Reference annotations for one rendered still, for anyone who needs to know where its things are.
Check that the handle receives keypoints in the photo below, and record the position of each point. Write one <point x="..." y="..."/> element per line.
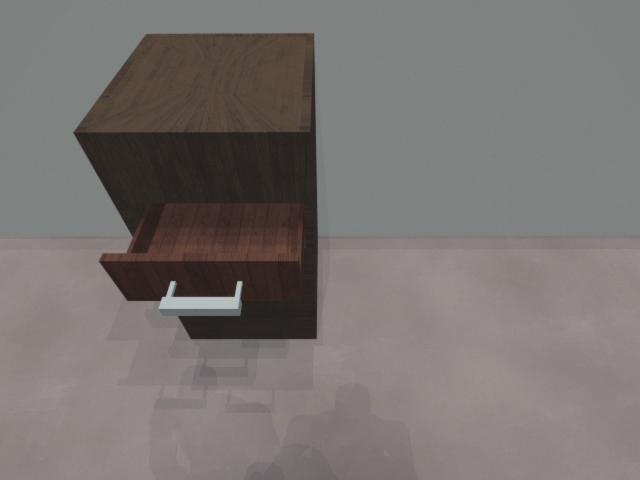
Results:
<point x="201" y="306"/>

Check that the drawer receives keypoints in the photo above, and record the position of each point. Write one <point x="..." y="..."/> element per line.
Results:
<point x="207" y="247"/>

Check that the cabinet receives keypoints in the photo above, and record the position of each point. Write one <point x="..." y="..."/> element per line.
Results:
<point x="215" y="118"/>

